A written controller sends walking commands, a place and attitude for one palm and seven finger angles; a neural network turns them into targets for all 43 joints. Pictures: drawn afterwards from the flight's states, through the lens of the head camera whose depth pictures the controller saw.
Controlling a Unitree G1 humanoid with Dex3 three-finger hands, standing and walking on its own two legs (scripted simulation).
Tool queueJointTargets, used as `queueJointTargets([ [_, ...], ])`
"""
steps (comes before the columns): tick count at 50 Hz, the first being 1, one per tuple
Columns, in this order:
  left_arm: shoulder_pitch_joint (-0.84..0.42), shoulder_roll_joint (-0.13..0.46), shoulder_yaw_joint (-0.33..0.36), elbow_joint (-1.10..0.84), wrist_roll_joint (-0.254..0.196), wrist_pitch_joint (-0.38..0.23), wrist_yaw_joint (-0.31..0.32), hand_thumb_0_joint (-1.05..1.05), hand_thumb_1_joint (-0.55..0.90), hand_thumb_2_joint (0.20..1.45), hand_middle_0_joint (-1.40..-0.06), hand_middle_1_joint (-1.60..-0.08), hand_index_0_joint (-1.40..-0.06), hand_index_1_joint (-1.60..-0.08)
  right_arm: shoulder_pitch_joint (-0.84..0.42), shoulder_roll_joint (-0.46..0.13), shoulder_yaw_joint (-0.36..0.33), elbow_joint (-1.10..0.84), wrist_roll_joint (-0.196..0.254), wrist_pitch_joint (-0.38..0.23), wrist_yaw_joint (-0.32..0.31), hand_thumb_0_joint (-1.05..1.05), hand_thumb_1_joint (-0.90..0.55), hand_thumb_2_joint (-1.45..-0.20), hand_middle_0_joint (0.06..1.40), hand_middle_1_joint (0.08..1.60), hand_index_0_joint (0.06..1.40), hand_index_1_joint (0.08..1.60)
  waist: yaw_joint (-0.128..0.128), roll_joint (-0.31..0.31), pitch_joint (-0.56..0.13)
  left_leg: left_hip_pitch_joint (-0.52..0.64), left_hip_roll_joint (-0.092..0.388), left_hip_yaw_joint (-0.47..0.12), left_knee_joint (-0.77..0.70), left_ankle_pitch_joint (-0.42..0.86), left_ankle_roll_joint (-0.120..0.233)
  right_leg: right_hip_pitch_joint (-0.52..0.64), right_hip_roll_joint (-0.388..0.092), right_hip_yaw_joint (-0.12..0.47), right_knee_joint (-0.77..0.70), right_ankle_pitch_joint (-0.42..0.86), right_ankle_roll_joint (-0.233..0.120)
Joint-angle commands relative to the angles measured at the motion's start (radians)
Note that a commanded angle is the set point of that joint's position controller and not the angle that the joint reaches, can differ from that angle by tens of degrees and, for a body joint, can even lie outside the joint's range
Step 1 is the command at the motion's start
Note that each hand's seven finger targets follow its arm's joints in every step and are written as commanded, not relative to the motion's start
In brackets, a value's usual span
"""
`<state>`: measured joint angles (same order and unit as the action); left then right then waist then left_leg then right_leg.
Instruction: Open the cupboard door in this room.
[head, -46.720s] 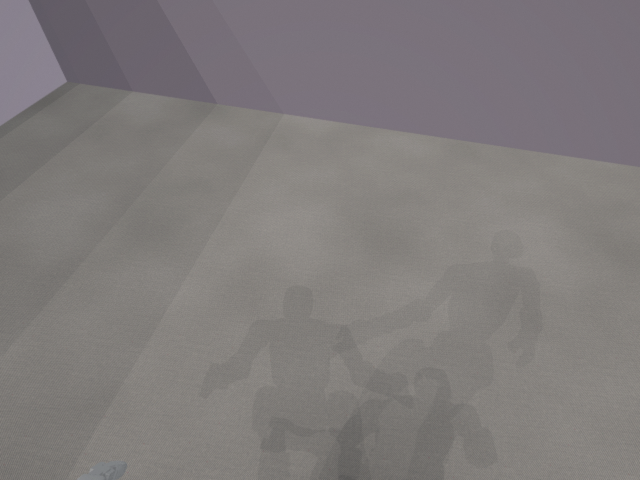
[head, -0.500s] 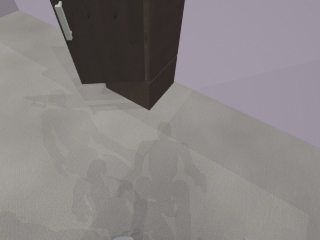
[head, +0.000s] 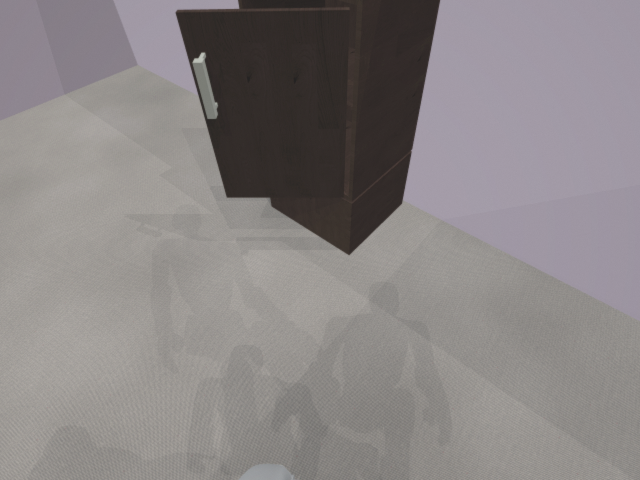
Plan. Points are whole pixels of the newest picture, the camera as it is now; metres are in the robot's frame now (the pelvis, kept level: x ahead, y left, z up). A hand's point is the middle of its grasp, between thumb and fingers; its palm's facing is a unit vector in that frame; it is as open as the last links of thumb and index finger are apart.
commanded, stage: take the last steps up to it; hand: left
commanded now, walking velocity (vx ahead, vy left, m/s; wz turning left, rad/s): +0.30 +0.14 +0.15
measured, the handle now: (207, 86) +1.01 +0.38 -0.02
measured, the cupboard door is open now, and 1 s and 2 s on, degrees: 39 39 39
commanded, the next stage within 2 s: come to a stop and stand still in 1.18 s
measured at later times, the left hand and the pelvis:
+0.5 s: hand (149, 454) +0.18 +0.28 -0.16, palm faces +0.09 -0.98 -0.20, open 7.4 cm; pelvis +0.13 +0.09 +0.00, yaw +2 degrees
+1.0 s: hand (174, 393) +0.27 +0.27 -0.17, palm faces +0.13 -0.98 -0.17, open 7.3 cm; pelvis +0.32 +0.11 +0.00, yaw +3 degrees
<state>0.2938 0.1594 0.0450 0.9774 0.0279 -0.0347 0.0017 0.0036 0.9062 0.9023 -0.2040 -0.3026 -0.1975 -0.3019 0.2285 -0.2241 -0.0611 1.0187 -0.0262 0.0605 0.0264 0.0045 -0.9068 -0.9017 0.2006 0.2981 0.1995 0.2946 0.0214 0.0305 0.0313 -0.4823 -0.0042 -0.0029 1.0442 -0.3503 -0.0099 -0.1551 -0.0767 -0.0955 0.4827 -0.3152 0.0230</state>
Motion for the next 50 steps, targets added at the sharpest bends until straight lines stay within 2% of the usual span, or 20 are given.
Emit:
queueJointTargets([
  [1, 0.066, 0.169, 0.039, -0.012, -0.004, -0.037, 0.013, 0.0, 0.9, 0.9, -0.2, -0.3, -0.2, -0.3, -0.108, -0.036, -0.014, -0.108, 0.003, -0.042, 0.021, 0.0, -0.9, -0.9, 0.2, 0.3, 0.2, 0.3, 0.009, -0.179, 0.076, -0.172, 0.071, 0.015, -0.01, 0.108, -0.035, 0.054, -0.257, 0.145, -0.317, 0.116, -0.107],
  [8, 0.118, 0.205, 0.048, 0.055, 0.007, -0.03, 0.012, 0.0, 0.9, 0.9, -0.2, -0.3, -0.2, -0.3, -0.138, -0.001, 0.004, -0.123, 0.01, -0.073, 0.031, 0.0, -0.9, -0.9, 0.2, 0.3, 0.2, 0.3, 0.029, -0.239, 0.052, 0.035, 0.036, 0.113, -0.401, 0.064, -0.007, 0.069, -0.27, 0.045, -0.215, 0.242, -0.1],
  [10, 0.067, 0.208, 0.053, 0.049, 0.003, -0.02, 0.009, 0.0, 0.9, 0.9, -0.2, -0.3, -0.2, -0.3, 0.023, -0.039, -0.005, -0.08, 0.005, -0.086, 0.019, 0.0, -0.9, -0.9, 0.2, 0.3, 0.2, 0.3, -0.059, -0.183, 0.008, 0.313, -0.003, 0.15, -0.533, 0.118, 0.008, -0.069, -0.228, -0.015, -0.085, 0.173, -0.071],
  [11, 0.076, 0.165, 0.045, 0.04, 0.0, -0.013, 0.002, 0.0, 0.9, 0.9, -0.2, -0.3, -0.2, -0.3, 0.171, -0.114, -0.023, -0.032, 0.0, -0.094, 0.006, 0.0, -0.9, -0.9, 0.2, 0.3, 0.2, 0.3, -0.115, -0.005, -0.077, 0.524, 0.045, 0.095, -0.575, 0.065, 0.024, -0.153, -0.167, -0.07, 0.156, 0.14, -0.046],
  [12, 0.11, 0.092, 0.033, 0.015, -0.014, -0.007, -0.006, 0.0, 0.9, 0.9, -0.2, -0.3, -0.2, -0.3, 0.308, -0.235, -0.057, -0.003, -0.016, -0.102, -0.013, 0.0, -0.9, -0.9, 0.2, 0.3, 0.2, 0.3, -0.153, 0.302, -0.171, 0.679, 0.32, -0.322, -0.675, -0.016, 0.123, -0.39, -0.012, -0.128, 0.471, -0.228, 0.007],
  [13, 0.016, 0.077, 0.019, -0.033, -0.011, -0.008, -0.003, 0.0, 0.9, 0.9, -0.2, -0.3, -0.2, -0.3, 0.369, -0.256, -0.057, 0.016, -0.009, -0.091, -0.036, 0.0, -0.9, -0.9, 0.2, 0.3, 0.2, 0.3, -0.171, 0.235, -0.148, 0.639, 0.399, -0.433, -0.801, -0.058, 0.196, -0.492, 0.021, -0.013, 0.657, -0.31, -0.018],
  [14, -0.026, 0.078, 0.017, -0.049, -0.009, -0.011, 0.001, 0.0, 0.9, 0.9, -0.2, -0.3, -0.2, -0.3, 0.297, -0.236, -0.048, 0.002, -0.01, -0.093, -0.037, 0.0, -0.9, -0.9, 0.2, 0.3, 0.2, 0.3, -0.135, 0.161, -0.117, 0.522, 0.42, -0.449, -0.81, -0.151, 0.216, -0.516, -0.013, 0.034, 0.79, -0.271, -0.045],
  [15, -0.042, 0.071, 0.017, -0.034, -0.009, -0.008, 0.0, 0.0, 0.9, 0.9, -0.2, -0.3, -0.2, -0.3, 0.199, -0.188, -0.037, -0.024, -0.005, -0.096, -0.042, 0.0, -0.9, -0.9, 0.2, 0.3, 0.2, 0.3, -0.107, 0.214, -0.072, 0.428, 0.392, -0.381, -0.831, -0.194, 0.219, -0.544, -0.045, 0.063, 0.822, -0.189, -0.046],
  [17, -0.02, 0.077, 0.022, -0.004, 0.0, -0.001, -0.013, 0.0, 0.9, 0.9, -0.2, -0.3, -0.2, -0.3, 0.108, -0.09, -0.009, -0.04, -0.006, -0.109, -0.047, 0.0, -0.9, -0.9, 0.2, 0.3, 0.2, 0.3, -0.054, 0.148, 0.016, 0.279, 0.327, -0.236, -0.859, -0.109, 0.181, -0.478, -0.075, 0.071, 0.753, -0.083, -0.04],
  [20, 0.012, 0.048, 0.016, 0.015, -0.002, 0.012, -0.019, 0.0, 0.9, 0.9, -0.2, -0.3, -0.2, -0.3, 0.096, -0.074, -0.004, -0.025, -0.003, -0.126, -0.049, 0.0, -0.9, -0.9, 0.2, 0.3, 0.2, 0.3, -0.015, 0.062, -0.005, 0.258, 0.295, -0.105, -0.871, 0.064, 0.181, -0.382, -0.066, 0.051, 0.579, -0.025, -0.03],
  [27, -0.09, 0.059, 0.02, -0.043, -0.001, 0.018, -0.024, 0.0, 0.9, 0.9, -0.2, -0.3, -0.2, -0.3, 0.096, -0.088, -0.01, 0.0, -0.006, -0.114, -0.034, 0.0, -0.9, -0.9, 0.2, 0.3, 0.2, 0.3, -0.006, 0.031, 0.07, 0.171, 0.287, -0.061, -0.896, -0.09, 0.193, -0.185, -0.018, 0.012, 0.242, 0.042, -0.027],
  [30, -0.01, 0.087, 0.032, -0.018, 0.001, 0.006, -0.02, 0.0, 0.9, 0.9, -0.2, -0.3, -0.2, -0.3, 0.083, -0.072, -0.005, 0.012, -0.003, -0.109, -0.033, 0.0, -0.9, -0.9, 0.2, 0.3, 0.2, 0.3, 0.04, -0.016, 0.054, 0.146, 0.22, -0.013, -0.745, -0.087, 0.138, -0.006, 0.015, -0.005, 0.068, 0.065, -0.033],
  [31, 0.072, 0.13, 0.041, 0.005, 0.004, -0.004, -0.016, 0.0, 0.9, 0.9, -0.2, -0.3, -0.2, -0.3, 0.083, -0.05, 0.001, 0.013, 0.003, -0.111, -0.03, 0.0, -0.9, -0.9, 0.2, 0.3, 0.2, 0.3, 0.074, -0.094, 0.021, 0.082, 0.139, 0.055, -0.574, -0.077, 0.096, 0.127, -0.03, 0.079, -0.033, 0.0, -0.054],
  [32, 0.165, 0.209, 0.056, 0.034, 0.006, -0.017, -0.009, 0.0, 0.9, 0.9, -0.2, -0.3, -0.2, -0.3, 0.092, -0.004, 0.008, -0.006, 0.011, -0.114, -0.022, 0.0, -0.9, -0.9, 0.2, 0.3, 0.2, 0.3, 0.099, -0.314, 0.0, -0.097, 0.011, 0.159, -0.29, -0.135, 0.04, 0.264, -0.239, 0.395, -0.182, -0.085, -0.144],
  [33, 0.214, 0.253, 0.061, 0.037, -0.007, -0.017, -0.002, 0.0, 0.9, 0.9, -0.2, -0.3, -0.2, -0.3, 0.065, -0.034, 0.005, -0.033, 0.006, -0.11, -0.019, 0.0, -0.9, -0.9, 0.2, 0.3, 0.2, 0.3, 0.108, -0.351, -0.017, -0.174, 0.005, 0.112, -0.057, -0.273, 0.029, 0.257, -0.376, 0.613, -0.313, -0.165, -0.239],
  [34, 0.168, 0.214, 0.056, 0.031, -0.009, -0.02, 0.007, 0.0, 0.9, 0.9, -0.2, -0.3, -0.2, -0.3, 0.034, -0.054, -0.008, -0.033, 0.003, -0.103, -0.019, 0.0, -0.9, -0.9, 0.2, 0.3, 0.2, 0.3, 0.084, -0.337, 0.027, -0.206, 0.041, 0.027, 0.061, -0.185, 0.032, 0.187, -0.363, 0.611, -0.338, -0.202, -0.245],
  [36, 0.063, 0.136, 0.033, 0.0, -0.012, -0.029, 0.01, 0.0, 0.9, 0.9, -0.2, -0.3, -0.2, -0.3, 0.005, -0.027, -0.006, -0.016, 0.003, -0.103, -0.015, 0.0, -0.9, -0.9, 0.2, 0.3, 0.2, 0.3, 0.027, -0.14, 0.064, -0.191, 0.1, -0.013, 0.066, 0.013, 0.016, 0.087, -0.286, 0.389, -0.323, -0.026, -0.205],
  [39, 0.055, 0.098, 0.027, 0.01, -0.01, -0.053, 0.01, 0.0, 0.9, 0.9, -0.2, -0.3, -0.2, -0.3, 0.061, 0.019, 0.004, 0.012, 0.0, -0.091, -0.012, 0.0, -0.9, -0.9, 0.2, 0.3, 0.2, 0.3, -0.014, -0.132, 0.014, -0.099, 0.109, 0.031, -0.054, 0.085, -0.015, 0.072, -0.213, 0.175, -0.296, 0.309, -0.177],
  [47, 0.101, 0.145, 0.026, 0.086, -0.007, -0.048, 0.003, 0.0, 0.9, 0.9, -0.2, -0.3, -0.2, -0.3, -0.082, 0.03, 0.011, -0.05, 0.005, -0.099, 0.008, 0.0, -0.9, -0.9, 0.2, 0.3, 0.2, 0.3, 0.017, -0.174, 0.046, -0.024, 0.065, 0.106, -0.381, 0.138, -0.007, 0.092, -0.203, 0.103, -0.261, 0.337, -0.168],
  [50, 0.077, 0.149, 0.029, 0.099, -0.009, -0.035, 0.006, 0.0, 0.9, 0.9, -0.2, -0.3, -0.2, -0.3, -0.025, 0.003, 0.007, -0.031, 0.002, -0.109, 0.001, 0.0, -0.9, -0.9, 0.2, 0.3, 0.2, 0.3, -0.032, -0.161, 0.058, 0.168, 0.033, 0.134, -0.508, 0.176, 0.01, 0.007, -0.187, 0.07, -0.174, 0.3, -0.136],
])
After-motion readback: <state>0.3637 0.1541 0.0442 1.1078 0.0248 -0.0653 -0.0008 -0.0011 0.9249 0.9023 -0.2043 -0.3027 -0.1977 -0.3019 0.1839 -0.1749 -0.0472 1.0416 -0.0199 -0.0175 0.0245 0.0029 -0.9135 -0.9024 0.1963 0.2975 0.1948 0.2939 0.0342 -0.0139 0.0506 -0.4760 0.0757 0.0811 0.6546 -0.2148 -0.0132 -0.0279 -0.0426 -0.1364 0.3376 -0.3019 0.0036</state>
